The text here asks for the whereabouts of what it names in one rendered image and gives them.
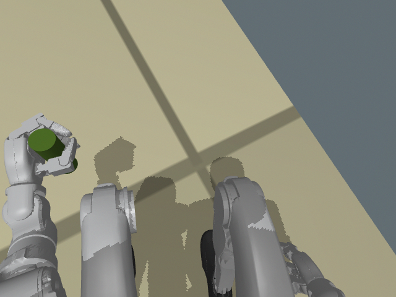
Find right robot arm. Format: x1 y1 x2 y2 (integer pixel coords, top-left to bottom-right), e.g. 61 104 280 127
306 278 345 297

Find right robot foot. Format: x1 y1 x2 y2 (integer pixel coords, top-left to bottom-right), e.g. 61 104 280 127
200 230 233 297

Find can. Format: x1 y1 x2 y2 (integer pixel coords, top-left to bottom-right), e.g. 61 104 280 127
28 129 78 174

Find left robot arm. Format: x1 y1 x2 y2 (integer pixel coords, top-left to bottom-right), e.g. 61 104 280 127
0 183 67 297

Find right robot hand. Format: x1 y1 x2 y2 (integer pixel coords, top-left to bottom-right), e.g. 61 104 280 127
280 242 324 295

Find left robot hand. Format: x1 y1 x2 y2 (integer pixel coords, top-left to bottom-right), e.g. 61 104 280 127
4 113 80 185

